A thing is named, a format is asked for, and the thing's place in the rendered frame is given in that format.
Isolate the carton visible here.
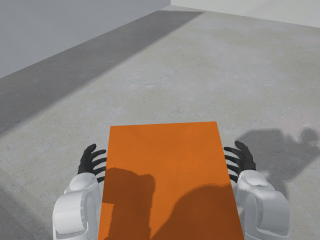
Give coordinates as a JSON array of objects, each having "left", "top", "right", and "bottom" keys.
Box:
[{"left": 98, "top": 121, "right": 245, "bottom": 240}]

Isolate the right robot hand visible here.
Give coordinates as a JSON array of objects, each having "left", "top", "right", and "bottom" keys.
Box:
[{"left": 223, "top": 140, "right": 256, "bottom": 183}]

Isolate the robot left forearm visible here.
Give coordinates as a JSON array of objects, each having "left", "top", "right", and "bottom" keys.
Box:
[{"left": 52, "top": 172, "right": 102, "bottom": 240}]

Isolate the left robot hand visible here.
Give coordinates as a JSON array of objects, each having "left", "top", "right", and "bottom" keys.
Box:
[{"left": 77, "top": 143, "right": 107, "bottom": 183}]

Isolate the robot right forearm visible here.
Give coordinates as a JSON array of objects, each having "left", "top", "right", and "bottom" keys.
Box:
[{"left": 236, "top": 169, "right": 291, "bottom": 240}]

